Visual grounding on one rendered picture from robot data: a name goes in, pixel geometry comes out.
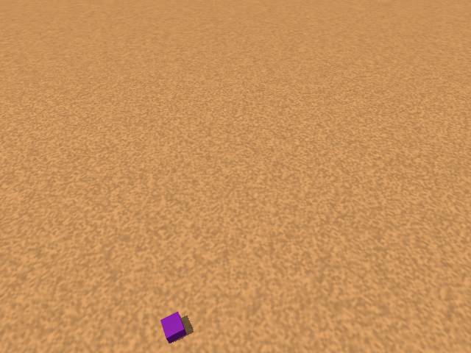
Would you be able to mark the cube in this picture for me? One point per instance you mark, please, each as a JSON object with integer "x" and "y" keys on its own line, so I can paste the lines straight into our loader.
{"x": 173, "y": 327}

